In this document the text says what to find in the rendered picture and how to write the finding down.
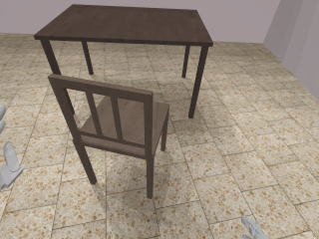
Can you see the table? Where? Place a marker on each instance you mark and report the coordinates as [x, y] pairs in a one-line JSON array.
[[128, 25]]

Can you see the right robot hand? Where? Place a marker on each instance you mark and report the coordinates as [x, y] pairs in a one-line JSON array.
[[253, 228]]

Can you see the chair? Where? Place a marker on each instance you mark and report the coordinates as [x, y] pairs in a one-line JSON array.
[[127, 121]]

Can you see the left robot hand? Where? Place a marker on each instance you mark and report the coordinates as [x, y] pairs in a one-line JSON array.
[[12, 169]]

